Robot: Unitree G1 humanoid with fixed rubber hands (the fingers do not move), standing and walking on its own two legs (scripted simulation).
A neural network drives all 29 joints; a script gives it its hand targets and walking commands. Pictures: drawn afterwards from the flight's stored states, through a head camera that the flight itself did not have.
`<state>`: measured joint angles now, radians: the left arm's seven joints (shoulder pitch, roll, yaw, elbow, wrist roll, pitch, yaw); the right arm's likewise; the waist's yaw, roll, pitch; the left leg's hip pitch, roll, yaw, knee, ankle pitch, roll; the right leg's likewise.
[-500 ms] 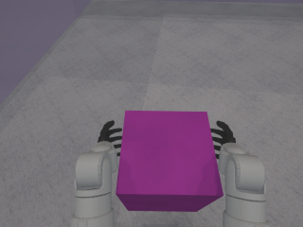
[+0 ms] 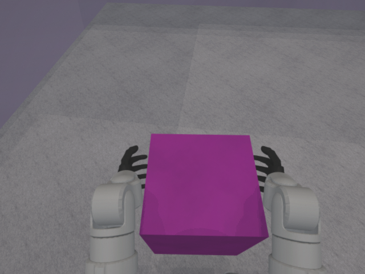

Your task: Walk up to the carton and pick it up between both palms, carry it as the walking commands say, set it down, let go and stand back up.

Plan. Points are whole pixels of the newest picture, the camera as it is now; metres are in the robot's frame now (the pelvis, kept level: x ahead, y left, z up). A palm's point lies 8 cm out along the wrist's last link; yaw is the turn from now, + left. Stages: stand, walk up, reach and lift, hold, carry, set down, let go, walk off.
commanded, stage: carry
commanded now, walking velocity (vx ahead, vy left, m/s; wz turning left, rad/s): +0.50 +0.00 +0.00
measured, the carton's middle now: (197, 199) +0.29 +0.00 -0.03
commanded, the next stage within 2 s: none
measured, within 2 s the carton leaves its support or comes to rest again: neither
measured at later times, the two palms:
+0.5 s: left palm (142, 78) +0.60 +0.15 +0.08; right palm (244, 76) +0.60 -0.14 +0.08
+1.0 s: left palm (154, 22) +0.89 +0.14 +0.10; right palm (234, 20) +0.90 -0.14 +0.10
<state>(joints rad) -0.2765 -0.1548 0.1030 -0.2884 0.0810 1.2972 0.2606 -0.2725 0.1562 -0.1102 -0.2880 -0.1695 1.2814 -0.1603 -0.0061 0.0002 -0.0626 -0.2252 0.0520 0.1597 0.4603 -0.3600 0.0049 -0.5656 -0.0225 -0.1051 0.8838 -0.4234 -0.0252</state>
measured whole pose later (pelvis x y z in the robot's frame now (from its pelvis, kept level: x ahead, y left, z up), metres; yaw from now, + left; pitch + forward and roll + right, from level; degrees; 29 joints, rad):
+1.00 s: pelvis +0.62 -0.01 +0.01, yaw +3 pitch +2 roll +2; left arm -0.29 -0.16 0.10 -0.27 0.08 1.29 0.28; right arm -0.28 0.16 -0.10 -0.30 -0.17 1.29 -0.17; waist -0.01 0.01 -0.03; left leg -0.35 0.06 0.12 0.72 -0.43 -0.03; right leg -0.06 -0.02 -0.13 0.33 -0.32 -0.05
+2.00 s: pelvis +0.82 +0.01 +0.00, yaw +2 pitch +3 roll +0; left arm -0.30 -0.16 0.10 -0.29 0.08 1.30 0.32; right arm -0.30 0.16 -0.10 -0.29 -0.17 1.29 -0.19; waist -0.01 -0.01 -0.02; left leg -0.24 0.05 0.11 0.48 -0.28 -0.01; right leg -0.34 -0.01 -0.12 0.47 -0.17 -0.06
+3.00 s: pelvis +0.82 +0.00 +0.00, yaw +2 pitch +2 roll +0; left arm -0.30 -0.16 0.10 -0.19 0.08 1.30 0.32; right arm -0.30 0.16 -0.12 -0.23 -0.17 1.32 -0.21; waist -0.01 0.01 -0.08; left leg -0.24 0.05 0.11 0.49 -0.29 -0.01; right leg -0.34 -0.01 -0.13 0.48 -0.18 -0.06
